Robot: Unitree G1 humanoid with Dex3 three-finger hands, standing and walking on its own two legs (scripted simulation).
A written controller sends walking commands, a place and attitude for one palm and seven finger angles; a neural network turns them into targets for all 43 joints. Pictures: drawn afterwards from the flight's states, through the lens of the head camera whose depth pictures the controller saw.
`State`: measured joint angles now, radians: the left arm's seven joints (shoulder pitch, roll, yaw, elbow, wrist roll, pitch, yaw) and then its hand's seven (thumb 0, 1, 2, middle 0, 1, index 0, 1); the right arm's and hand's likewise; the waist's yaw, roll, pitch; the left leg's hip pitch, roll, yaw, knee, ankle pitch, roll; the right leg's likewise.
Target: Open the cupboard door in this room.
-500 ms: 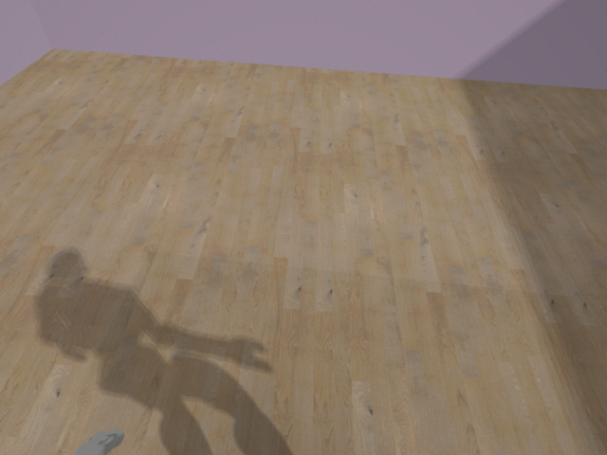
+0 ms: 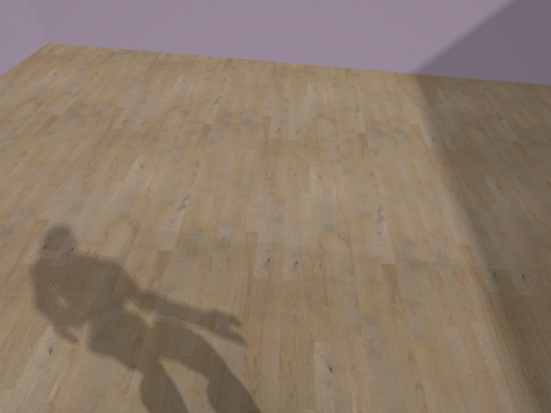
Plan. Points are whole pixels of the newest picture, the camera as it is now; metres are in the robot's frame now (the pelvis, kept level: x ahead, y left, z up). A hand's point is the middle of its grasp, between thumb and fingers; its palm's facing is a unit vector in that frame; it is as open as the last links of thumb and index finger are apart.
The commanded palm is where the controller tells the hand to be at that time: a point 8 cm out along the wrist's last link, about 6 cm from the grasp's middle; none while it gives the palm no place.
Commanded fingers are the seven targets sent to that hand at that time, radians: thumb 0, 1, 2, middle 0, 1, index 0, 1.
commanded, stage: stand and wait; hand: left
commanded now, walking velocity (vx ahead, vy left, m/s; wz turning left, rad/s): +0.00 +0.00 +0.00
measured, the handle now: out of the picture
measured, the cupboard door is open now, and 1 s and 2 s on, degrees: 0 0 0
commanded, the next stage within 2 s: turn or walk to find it in 0.40 s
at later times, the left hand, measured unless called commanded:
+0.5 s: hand out of the picture +0.07 +0.24 -0.15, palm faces -0.03 -0.94 -0.34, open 7.4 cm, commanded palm none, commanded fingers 0.00 0.90 0.90 -0.20 -0.30 -0.20 -0.30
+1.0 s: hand out of the picture +0.02 +0.22 -0.17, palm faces +0.15 -0.96 -0.23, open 7.4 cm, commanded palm none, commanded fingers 0.00 0.90 0.90 -0.20 -0.30 -0.20 -0.30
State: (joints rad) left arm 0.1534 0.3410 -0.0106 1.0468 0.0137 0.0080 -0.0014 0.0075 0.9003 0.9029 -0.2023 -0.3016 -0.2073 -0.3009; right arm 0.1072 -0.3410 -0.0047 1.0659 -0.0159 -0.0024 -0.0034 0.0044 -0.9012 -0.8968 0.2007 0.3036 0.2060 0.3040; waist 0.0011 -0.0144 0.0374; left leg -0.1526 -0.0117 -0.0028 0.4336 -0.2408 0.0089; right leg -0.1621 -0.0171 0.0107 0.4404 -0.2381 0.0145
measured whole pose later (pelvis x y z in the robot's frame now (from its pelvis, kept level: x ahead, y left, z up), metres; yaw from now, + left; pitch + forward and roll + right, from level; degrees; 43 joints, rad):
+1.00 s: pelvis -0.03 +0.01 +0.00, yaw +9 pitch +1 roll -1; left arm 0.16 0.23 0.03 0.95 0.01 0.05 0.02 0.01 0.90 0.90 -0.20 -0.30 -0.20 -0.30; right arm 0.24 -0.18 -0.03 0.99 -0.02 0.03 -0.01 0.00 -0.90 -0.90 0.20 0.30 0.21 0.30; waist -0.03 -0.01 0.07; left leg -0.32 -0.07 -0.13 0.48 -0.18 0.03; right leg -0.39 -0.02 -0.01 0.93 -0.48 0.05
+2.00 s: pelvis -0.06 -0.03 -0.01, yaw +35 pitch -1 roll +1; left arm 0.18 0.22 0.05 0.89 0.01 0.04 0.02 0.01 0.91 0.90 -0.20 -0.30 -0.20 -0.30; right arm 0.20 -0.21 -0.05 0.95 -0.03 0.04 0.00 0.00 -0.90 -0.90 0.20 0.30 0.21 0.30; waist -0.02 0.01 0.05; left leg -0.26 -0.04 -0.06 0.55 -0.27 -0.01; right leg -0.29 -0.05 -0.05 0.64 -0.33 0.07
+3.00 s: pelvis -0.10 -0.06 -0.01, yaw +58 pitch +0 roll +1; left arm 0.15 0.20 0.04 0.93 0.01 0.04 0.03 0.01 0.91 0.90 -0.20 -0.30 -0.20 -0.30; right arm 0.25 -0.20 -0.05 1.00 -0.03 0.04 -0.01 0.00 -0.90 -0.90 0.20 0.30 0.21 0.30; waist -0.03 0.01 0.04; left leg -0.27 -0.07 -0.05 0.47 -0.20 0.04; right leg -0.26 -0.04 -0.03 0.61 -0.34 0.06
